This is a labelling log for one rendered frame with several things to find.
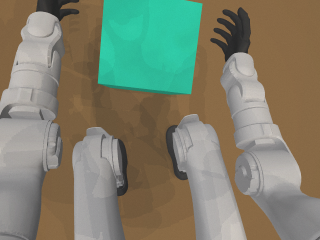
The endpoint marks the left robot upper arm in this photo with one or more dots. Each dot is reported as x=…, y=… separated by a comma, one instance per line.
x=29, y=148

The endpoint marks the right robot upper arm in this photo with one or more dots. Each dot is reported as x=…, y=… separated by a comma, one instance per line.
x=272, y=179

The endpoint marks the left robot forearm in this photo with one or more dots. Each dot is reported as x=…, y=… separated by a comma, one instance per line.
x=35, y=75

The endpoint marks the robot left hand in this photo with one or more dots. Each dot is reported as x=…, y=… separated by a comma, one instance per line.
x=53, y=7

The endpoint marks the left robot shin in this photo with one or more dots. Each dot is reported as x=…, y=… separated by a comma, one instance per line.
x=76, y=155

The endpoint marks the robot right hand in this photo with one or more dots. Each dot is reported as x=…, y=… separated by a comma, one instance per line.
x=239, y=40

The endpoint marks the right robot thigh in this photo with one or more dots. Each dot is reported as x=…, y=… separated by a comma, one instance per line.
x=216, y=213

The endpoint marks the right robot forearm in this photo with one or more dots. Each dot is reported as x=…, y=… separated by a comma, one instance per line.
x=245, y=96

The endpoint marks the carton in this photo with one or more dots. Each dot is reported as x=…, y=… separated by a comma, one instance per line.
x=149, y=45

